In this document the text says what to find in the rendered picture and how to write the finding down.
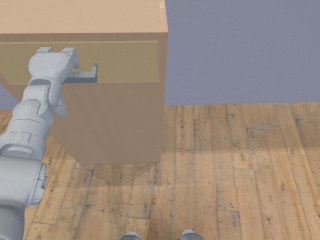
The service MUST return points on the drawer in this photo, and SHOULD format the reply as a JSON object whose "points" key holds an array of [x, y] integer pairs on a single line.
{"points": [[118, 61]]}

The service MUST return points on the robot left shin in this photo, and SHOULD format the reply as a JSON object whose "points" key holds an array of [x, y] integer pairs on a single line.
{"points": [[132, 233]]}

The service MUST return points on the robot shin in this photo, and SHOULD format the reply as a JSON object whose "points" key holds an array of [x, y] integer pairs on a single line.
{"points": [[132, 233], [187, 231]]}

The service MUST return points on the left robot hand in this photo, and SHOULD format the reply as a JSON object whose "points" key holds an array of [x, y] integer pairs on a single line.
{"points": [[56, 65]]}

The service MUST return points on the left robot upper arm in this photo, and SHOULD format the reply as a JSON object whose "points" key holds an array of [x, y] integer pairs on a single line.
{"points": [[22, 183]]}

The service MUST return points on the left robot forearm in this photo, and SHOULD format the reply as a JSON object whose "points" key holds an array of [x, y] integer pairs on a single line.
{"points": [[27, 130]]}

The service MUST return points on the handle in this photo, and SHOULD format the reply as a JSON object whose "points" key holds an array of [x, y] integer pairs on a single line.
{"points": [[83, 77]]}

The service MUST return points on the cabinet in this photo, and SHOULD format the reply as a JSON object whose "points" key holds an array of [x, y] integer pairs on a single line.
{"points": [[107, 123]]}

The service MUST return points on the robot right shin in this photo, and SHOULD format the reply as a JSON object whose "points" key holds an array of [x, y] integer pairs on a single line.
{"points": [[187, 231]]}

